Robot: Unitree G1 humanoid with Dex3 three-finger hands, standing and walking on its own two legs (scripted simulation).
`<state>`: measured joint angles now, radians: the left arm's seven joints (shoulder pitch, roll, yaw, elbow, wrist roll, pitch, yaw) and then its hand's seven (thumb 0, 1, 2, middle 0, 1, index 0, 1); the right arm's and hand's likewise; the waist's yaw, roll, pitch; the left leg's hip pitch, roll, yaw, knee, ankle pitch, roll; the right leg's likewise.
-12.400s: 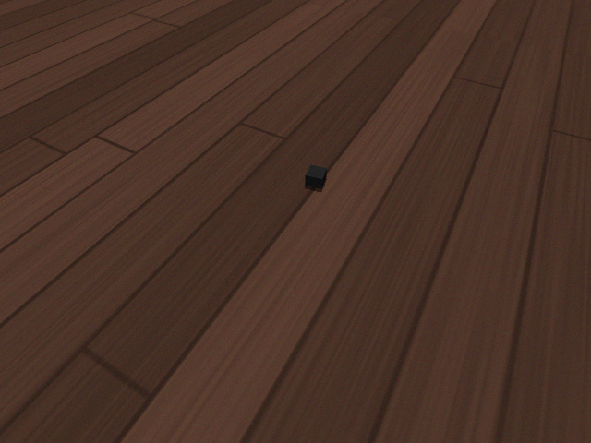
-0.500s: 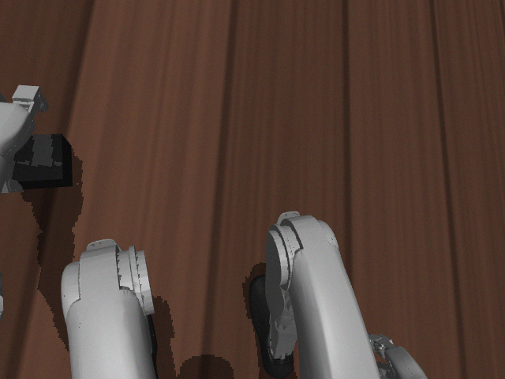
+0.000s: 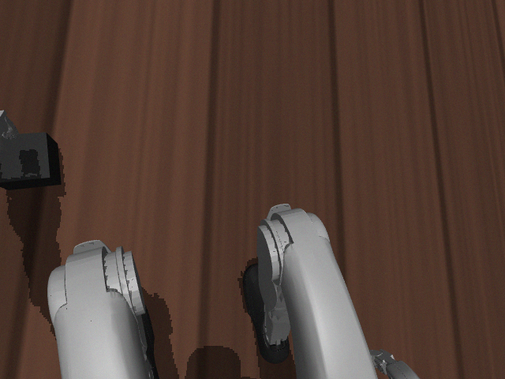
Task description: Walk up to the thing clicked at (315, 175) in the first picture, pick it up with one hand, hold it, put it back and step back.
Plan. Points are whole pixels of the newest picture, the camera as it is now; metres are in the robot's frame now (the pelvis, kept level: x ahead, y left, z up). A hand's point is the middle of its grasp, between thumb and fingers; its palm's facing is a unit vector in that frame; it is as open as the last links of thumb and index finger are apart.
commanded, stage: approach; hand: left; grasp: from above
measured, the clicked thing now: (27, 161) +0.49 +0.31 -0.29
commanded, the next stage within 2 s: rest palm in 0.40 s
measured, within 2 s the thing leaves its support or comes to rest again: neither
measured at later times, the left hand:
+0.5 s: hand out of the picture +0.48 +0.35 -0.17, palm faces -0.50 -0.01 -0.86, open 13.3 cm
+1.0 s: hand (9, 168) +0.46 +0.31 -0.23, palm faces -0.43 -0.02 -0.90, open 13.9 cm
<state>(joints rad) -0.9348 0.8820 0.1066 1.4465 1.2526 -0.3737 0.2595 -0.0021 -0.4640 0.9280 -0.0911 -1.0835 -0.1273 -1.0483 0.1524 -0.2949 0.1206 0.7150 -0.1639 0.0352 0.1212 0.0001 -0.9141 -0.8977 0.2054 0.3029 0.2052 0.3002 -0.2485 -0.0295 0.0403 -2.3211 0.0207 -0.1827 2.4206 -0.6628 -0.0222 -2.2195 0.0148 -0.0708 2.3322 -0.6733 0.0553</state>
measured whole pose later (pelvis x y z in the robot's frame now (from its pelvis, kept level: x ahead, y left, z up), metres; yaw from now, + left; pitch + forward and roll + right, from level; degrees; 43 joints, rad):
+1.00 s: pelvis +0.00 +0.01 -0.03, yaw -3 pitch +30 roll -11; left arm -1.02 0.97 0.10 1.65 1.47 -0.38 0.60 0.00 -0.47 0.96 -0.08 -1.01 -0.10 -1.00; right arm 0.07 -0.30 0.18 0.72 -0.26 -0.02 0.13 0.00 -0.90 -0.90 0.20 0.30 0.20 0.30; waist -0.32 -0.11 0.06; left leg -2.38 0.02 -0.22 2.52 -0.68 -0.02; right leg -2.26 0.04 -0.10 2.40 -0.67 0.06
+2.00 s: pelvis +0.01 +0.01 -0.03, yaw -6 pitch +28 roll -14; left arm -1.04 0.98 0.08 1.73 1.38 -0.26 0.65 0.00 -0.49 0.98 -0.09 -0.98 -0.09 -0.98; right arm 0.05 -0.31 0.27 0.71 -0.28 -0.18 0.21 0.00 -0.90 -0.90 0.20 0.30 0.20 0.30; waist -0.36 -0.13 0.12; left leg -2.38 0.03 -0.26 2.58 -0.71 0.00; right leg -2.25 0.06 -0.12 2.41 -0.68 0.07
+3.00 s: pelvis +0.01 +0.01 -0.03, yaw -6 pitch +28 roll -14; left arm -1.02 1.04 0.14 1.69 1.35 -0.28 0.57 -0.01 -0.16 0.69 -0.31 -0.81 -0.37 -0.78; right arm 0.07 -0.34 0.28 0.67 -0.27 -0.18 0.21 0.00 -0.89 -0.90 0.20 0.30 0.20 0.30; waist -0.37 -0.13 0.15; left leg -2.37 0.03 -0.28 2.58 -0.73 -0.02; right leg -2.24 0.06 -0.13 2.40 -0.69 0.08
